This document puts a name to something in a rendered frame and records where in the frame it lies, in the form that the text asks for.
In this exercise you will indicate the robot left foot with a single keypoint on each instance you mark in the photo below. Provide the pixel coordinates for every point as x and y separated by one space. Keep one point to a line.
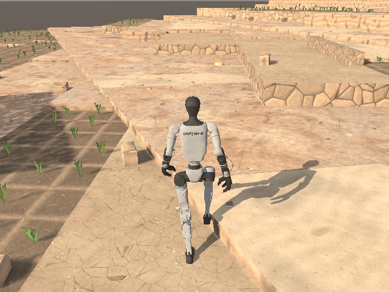
189 258

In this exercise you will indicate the left robot forearm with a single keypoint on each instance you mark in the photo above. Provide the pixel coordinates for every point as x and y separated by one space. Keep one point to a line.
166 160

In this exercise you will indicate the right robot shin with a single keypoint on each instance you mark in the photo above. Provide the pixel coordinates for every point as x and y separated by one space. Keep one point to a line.
208 192

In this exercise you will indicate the left robot upper arm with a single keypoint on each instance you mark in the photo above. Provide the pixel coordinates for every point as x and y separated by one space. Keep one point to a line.
174 129

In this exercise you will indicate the right robot upper arm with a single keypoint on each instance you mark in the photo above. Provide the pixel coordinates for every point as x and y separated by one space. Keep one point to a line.
213 129

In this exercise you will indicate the right robot forearm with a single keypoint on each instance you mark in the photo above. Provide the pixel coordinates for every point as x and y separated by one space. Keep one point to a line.
223 164

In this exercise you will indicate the left robot hand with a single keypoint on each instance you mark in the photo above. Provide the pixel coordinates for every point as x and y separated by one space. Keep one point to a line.
170 167

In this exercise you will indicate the right robot hand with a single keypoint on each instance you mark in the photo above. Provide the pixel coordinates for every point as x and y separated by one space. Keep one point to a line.
227 183

